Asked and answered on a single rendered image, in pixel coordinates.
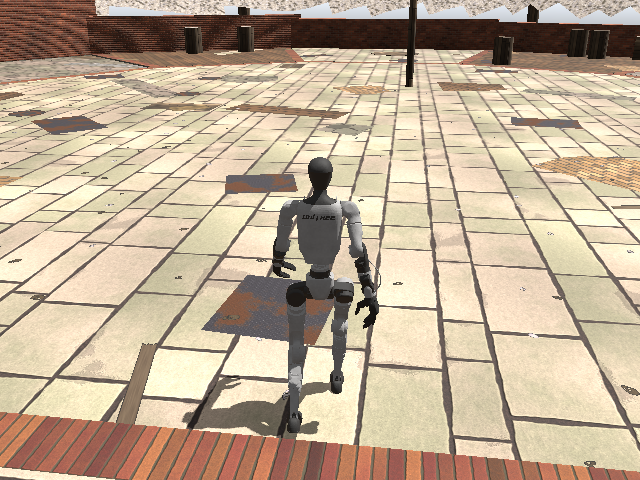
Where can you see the robot right thigh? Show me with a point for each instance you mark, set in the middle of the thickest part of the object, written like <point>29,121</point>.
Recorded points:
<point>343,297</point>

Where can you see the robot left forearm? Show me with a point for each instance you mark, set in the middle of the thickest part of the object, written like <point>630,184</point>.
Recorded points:
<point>278,257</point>

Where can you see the robot right hand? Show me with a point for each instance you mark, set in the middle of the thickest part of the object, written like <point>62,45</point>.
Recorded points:
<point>373,308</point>

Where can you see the robot left hand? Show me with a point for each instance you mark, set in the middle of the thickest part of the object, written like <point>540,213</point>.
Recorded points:
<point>278,272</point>

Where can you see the right robot upper arm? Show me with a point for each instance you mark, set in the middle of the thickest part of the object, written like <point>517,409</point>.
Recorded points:
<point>354,225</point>

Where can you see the robot left foot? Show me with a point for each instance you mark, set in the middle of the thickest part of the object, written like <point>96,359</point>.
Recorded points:
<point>293,423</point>

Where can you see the robot right forearm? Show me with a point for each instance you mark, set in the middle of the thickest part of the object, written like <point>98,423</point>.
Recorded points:
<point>364,274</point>

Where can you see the left robot upper arm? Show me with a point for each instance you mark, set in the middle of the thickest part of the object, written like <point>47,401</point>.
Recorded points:
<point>287,212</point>

